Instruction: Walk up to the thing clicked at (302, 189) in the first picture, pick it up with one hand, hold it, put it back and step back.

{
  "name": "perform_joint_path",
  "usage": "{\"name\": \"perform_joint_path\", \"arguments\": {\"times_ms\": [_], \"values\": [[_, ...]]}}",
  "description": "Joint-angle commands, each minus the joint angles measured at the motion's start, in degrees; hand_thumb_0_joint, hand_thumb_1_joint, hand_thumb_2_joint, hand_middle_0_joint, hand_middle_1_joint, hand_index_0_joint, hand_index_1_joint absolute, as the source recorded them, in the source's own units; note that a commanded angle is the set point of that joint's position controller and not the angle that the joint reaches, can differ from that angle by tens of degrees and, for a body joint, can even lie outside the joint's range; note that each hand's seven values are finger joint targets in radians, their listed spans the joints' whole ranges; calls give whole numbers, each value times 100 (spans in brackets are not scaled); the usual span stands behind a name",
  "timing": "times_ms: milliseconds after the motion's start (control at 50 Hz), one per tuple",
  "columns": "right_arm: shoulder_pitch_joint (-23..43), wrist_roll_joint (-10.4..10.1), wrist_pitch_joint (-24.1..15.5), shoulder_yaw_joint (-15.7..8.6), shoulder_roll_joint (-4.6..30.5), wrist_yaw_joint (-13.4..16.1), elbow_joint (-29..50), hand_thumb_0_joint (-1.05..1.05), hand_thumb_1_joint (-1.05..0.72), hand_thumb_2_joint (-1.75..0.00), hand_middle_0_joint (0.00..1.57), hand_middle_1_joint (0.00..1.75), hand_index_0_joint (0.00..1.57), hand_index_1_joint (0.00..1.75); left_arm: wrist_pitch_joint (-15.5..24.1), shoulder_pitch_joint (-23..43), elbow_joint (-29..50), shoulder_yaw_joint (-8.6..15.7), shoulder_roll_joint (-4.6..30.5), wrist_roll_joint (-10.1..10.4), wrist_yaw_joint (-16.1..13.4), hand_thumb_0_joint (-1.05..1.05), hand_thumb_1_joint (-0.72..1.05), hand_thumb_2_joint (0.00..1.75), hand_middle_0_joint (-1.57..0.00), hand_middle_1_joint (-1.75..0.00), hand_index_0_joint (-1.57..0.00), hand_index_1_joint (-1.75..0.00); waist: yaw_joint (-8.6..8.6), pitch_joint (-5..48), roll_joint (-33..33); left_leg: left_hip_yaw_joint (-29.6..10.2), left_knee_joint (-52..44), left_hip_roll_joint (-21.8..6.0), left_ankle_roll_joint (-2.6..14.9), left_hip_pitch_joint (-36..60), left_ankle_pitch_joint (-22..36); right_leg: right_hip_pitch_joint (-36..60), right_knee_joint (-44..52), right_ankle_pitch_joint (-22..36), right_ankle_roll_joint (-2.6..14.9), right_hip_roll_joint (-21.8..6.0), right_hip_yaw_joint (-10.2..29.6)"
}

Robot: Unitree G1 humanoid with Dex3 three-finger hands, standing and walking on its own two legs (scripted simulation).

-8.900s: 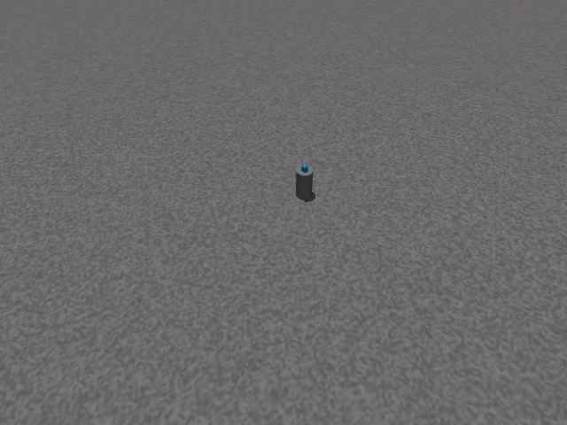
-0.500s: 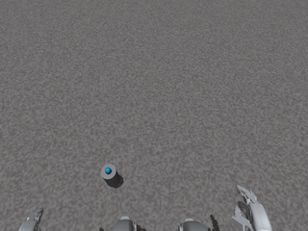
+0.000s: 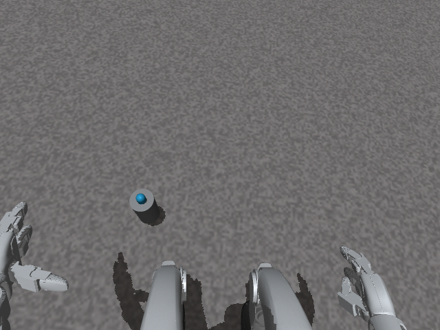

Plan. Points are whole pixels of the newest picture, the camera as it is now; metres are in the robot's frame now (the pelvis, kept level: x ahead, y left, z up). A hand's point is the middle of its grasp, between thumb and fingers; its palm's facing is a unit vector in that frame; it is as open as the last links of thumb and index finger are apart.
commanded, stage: go down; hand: left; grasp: from the side
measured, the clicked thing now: (145, 205) +0.49 +0.24 -0.50
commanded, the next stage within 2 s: approach in 1.36 s
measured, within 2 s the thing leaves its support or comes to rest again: neither
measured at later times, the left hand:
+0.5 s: hand (47, 211) +0.37 +0.38 -0.15, palm faces +0.18 -0.98 -0.12, open 16.9 cm
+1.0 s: hand (49, 199) +0.40 +0.40 -0.18, palm faces +0.19 -0.98 -0.07, open 17.2 cm
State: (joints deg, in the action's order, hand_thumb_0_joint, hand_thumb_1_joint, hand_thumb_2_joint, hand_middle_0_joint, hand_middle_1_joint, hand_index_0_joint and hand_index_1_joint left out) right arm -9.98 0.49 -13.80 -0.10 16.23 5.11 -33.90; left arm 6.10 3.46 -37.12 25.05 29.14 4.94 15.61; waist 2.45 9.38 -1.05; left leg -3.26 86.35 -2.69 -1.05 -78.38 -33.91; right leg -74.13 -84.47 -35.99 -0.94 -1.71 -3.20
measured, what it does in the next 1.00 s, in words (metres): lowers itself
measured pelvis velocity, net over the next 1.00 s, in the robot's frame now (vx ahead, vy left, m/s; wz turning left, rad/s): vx -0.05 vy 0.01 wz -0.10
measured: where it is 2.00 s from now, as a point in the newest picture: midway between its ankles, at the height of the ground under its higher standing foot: outside the picture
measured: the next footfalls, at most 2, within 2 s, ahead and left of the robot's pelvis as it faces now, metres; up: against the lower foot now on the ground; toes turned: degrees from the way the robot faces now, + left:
none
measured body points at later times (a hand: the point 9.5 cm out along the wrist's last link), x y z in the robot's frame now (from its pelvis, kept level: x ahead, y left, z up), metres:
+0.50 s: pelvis -0.04 +0.00 -0.13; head +0.17 +0.05 +0.27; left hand +0.35 +0.43 -0.14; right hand +0.09 -0.27 -0.23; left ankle +0.05 +0.13 -0.57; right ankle +0.03 -0.13 -0.57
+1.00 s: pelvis -0.05 +0.01 -0.20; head +0.17 +0.06 +0.19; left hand +0.39 +0.45 -0.17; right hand +0.06 -0.28 -0.30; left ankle +0.05 +0.13 -0.57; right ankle +0.03 -0.13 -0.57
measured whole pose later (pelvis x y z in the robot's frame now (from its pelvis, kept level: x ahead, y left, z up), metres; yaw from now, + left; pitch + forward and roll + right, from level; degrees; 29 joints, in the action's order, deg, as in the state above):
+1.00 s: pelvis -0.05 +0.01 -0.20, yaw -6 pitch +32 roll -8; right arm -7.0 3.6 -8.0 7.9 19.5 1.4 -38.6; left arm 21.8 41.8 -66.4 47.8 55.1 7.9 36.7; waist 6.7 4.5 -2.0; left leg -8.0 125.0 -2.8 -0.6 -120.4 -37.6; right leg -114.2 -121.3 -39.7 -1.5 -0.3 -4.6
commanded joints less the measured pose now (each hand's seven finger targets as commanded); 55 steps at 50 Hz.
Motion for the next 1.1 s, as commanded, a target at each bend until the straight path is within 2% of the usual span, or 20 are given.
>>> {"name": "perform_joint_path", "arguments": {"times_ms": [0, 20, 40, 80, 100, 160, 200, 220, 280, 340, 380, 420, 460, 520, 640, 720, 760, 880, 960, 1080], "values": [[-397, -45, -96, -349, 1109, 2, 407, 0, -89, -90, 20, 30, 20, 30, 919, 1188, 49, 1114, 2125, 207, 327, 0, -48, 10, -4, -7, -3, -8, -236, 2506, 1055, -144, -710, 54, 136, 1540, 915, -166, 339, 794, 272, 180, 108], [-280, -41, -61, -310, 1106, -22, 443, 0, -89, -90, 20, 30, 20, 30, 952, 1030, -428, 1050, 1987, 239, 423, 0, -50, 9, -4, -7, -3, -8, -275, 2439, 1060, -126, -608, 59, 139, 1367, 840, -294, 238, 745, 279, 180, 111], [-389, -33, -16, -336, 1150, -45, 380, 0, -89, -90, 20, 30, 20, 30, 1056, 1343, -168, 1234, 2223, 273, 488, 0, -46, 11, -4, -8, -3, -8, -328, 2720, 1086, -134, -490, 54, 144, 1432, 1120, -270, 140, 942, 288, 183, 103], [-424, -5, 60, -295, 1179, -83, 287, 0, -89, -90, 20, 30, 20, 30, 1159, 1481, -465, 1408, 2414, 278, 642, 0, -41, 11, -3, -7, -2, -8, -337, 2951, 1010, -100, -202, 80, 176, 1279, 1615, -281, -62, 1291, 301, 194, 65], [-418, -2, 85, -277, 1199, -98, 283, 0, -89, -90, 20, 30, 20, 30, 1158, 1156, -989, 1538, 2499, 296, 709, 0, -41, 11, -3, -6, -2, -7, -397, 2939, 685, -39, -60, 95, 228, 1091, 1791, -143, -54, 1432, 282, 208, 85], [-476, 31, 145, -246, 1219, -149, 179, 0, -89, -90, 20, 30, 20, 30, 1432, 1932, -758, 1851, 2950, 410, 945, 0, -42, 10, -4, -6, -2, -7, -282, 3316, 560, 28, 384, 100, 299, 581, 1920, -90, -340, 1663, 241, 222, 121], [-433, 47, 165, -241, 1245, -174, 154, 0, -90, -90, 20, 30, 20, 30, 1611, 2394, -721, 1963, 3144, 455, 1080, 0, -40, 9, -3, -6, -2, -6, -202, 3290, 630, 16, 515, 76, 297, 406, 1529, -380, -482, 1332, 241, 240, 122], [-432, 60, 168, -226, 1229, -185, 101, 0, -90, -90, 20, 30, 20, 30, 1695, 2640, -804, 1896, 3053, 486, 1156, 0, -39, 9, -3, -6, -2, -6, -132, 3205, 621, -14, 583, 53, 292, 299, 1255, -599, -550, 1098, 244, 251, 123], [-465, 92, 180, -176, 1274, -168, -8, 0, -90, -90, 20, 30, 20, 30, 1892, 3213, -983, 1981, 3301, 516, 1361, 0, -38, 7, -3, -5, -2, -5, -3, 3223, 820, -36, 845, 30, 280, 101, 998, -1028, -769, 882, 263, 258, 122], [-551, 122, 220, -143, 1345, -162, -55, 0, -90, -90, 20, 30, 20, 30, 1961, 3751, -881, 1982, 3615, 461, 1554, 0, -38, 6, -4, -5, -3, -5, 9, 3331, 1214, -91, 862, -7, 223, 161, 558, -1414, -904, 526, 295, 252, 103], [-557, 134, 247, -105, 1394, -156, -84, 0, -90, -90, 20, 30, 20, 30, 1921, 3722, -1180, 2019, 3719, 447, 1641, 0, -40, 5, -4, -5, -4, -5, -22, 3229, 1262, -123, 898, -22, 202, 55, 342, -1571, -997, 369, 301, 266, 50], [-579, 124, 266, -73, 1454, -162, -94, 0, -90, -90, 20, 30, 20, 30, 1917, 3877, -1052, 2171, 4019, 435, 1677, 0, -42, 5, -4, -6, -4, -5, -105, 3337, 1531, -206, 864, -52, 163, 58, 180, -1757, -1224, 298, 320, 278, -30], [-543, 133, 294, -15, 1469, -169, -119, 0, -90, -90, 20, 30, 20, 30, 1856, 3683, -1383, 2198, 4012, 470, 1734, 0, -44, 4, -4, -5, -4, -4, -136, 3166, 1444, -191, 992, -49, 176, -138, 185, -1837, -1327, 286, 314, 285, -66], [-531, 139, 331, 57, 1480, -179, -147, 0, -91, -90, 20, 30, 20, 30, 1869, 3943, -1226, 2459, 4431, 526, 1755, 0, -46, 3, -5, -3, -4, -3, -196, 3426, 1463, -145, 1268, -27, 199, -256, 583, -1782, -1505, 514, 321, 290, -71], [-521, 161, 375, 74, 1578, -228, -224, 0, -91, -90, 20, 30, 20, 30, 1879, 4015, -1571, 2410, 4251, 511, 1884, 0, -44, 6, -4, -4, -3, -4, -26, 2976, 1643, -397, 1436, -81, 146, -272, 737, -2568, -2011, 607, 355, 279, -234], [-542, 198, 378, 105, 1645, -256, -235, 0, -92, -91, 20, 30, 20, 30, 1932, 4485, -1587, 2405, 4416, 548, 1994, 0, -45, 5, -4, -4, -3, -4, 108, 3069, 1649, -368, 1730, -78, 160, -434, 770, -2673, -2185, 630, 341, 269, -237], [-586, 207, 385, 107, 1680, -264, -242, 0, -91, -91, 20, 30, 20, 30, 1959, 4723, -1605, 2371, 4470, 545, 2047, 0, -46, 6, -3, -5, -3, -5, 190, 3048, 1649, -375, 1790, -84, 165, -518, 468, -2791, -2238, 462, 331, 268, -250], [-626, 247, 444, 215, 1762, -276, -265, 0, -91, -90, 20, 30, 20, 30, 1951, 5214, -1603, 2546, 5058, 495, 2084, 0, -45, 7, -3, -5, -3, -5, 175, 3195, 1842, -367, 1972, -68, 151, -732, 141, -2894, -2496, 266, 328, 268, -299], [-596, 278, 494, 336, 1765, -279, -223, 0, -91, -90, 20, 30, 20, 30, 1915, 5123, -1772, 2722, 5412, 470, 2090, 0, -44, 8, -3, -6, -2, -6, 132, 3156, 1688, -213, 2210, -26, 193, -1209, 66, -2644, -2520, 202, 302, 298, -306], [-524, 288, 528, 446, 1820, -266, -155, 0, -91, -91, 20, 30, 20, 30, 1846, 5056, -1942, 2814, 5589, 534, 2187, 0, -43, 8, -3, -5, -2, -6, 175, 3007, 1536, -145, 2528, -28, 239, -1521, 244, -2674, -2620, 302, 291, 353, -352]]}}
